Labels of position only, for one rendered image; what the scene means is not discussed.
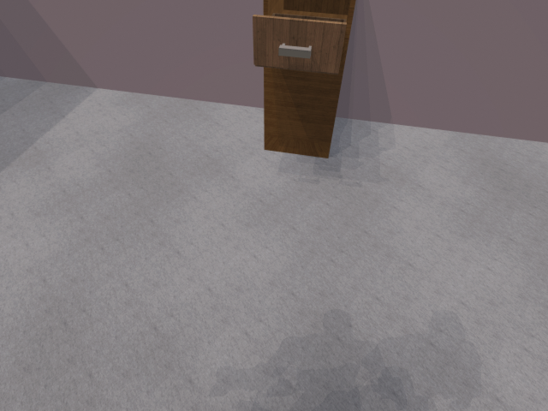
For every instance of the cabinet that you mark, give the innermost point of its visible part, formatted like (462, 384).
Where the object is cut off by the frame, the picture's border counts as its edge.
(300, 107)

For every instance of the drawer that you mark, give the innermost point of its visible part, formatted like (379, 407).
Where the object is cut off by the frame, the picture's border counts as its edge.
(325, 35)

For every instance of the handle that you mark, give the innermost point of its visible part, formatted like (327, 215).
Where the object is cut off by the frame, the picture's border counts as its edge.
(294, 51)

